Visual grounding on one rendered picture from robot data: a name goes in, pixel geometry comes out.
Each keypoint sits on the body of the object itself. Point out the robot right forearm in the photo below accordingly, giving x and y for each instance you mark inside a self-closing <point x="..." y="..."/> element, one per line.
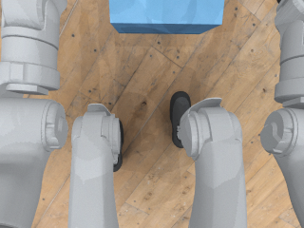
<point x="289" y="21"/>

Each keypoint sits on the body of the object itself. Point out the robot right shin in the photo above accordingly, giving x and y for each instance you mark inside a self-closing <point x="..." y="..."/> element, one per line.
<point x="209" y="102"/>

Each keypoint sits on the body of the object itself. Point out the left robot thigh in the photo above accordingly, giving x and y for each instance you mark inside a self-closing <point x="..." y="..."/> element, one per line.
<point x="91" y="202"/>

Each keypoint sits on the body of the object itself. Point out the carton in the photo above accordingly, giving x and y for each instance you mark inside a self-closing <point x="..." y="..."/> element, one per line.
<point x="165" y="16"/>

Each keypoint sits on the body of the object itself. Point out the robot right upper arm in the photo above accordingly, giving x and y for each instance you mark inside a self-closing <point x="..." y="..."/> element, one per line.
<point x="283" y="136"/>

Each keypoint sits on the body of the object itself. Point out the robot left upper arm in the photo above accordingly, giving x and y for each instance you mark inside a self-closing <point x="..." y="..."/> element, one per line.
<point x="30" y="129"/>

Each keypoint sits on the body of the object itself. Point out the robot left forearm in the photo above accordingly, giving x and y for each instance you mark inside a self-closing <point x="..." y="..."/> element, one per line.
<point x="30" y="33"/>

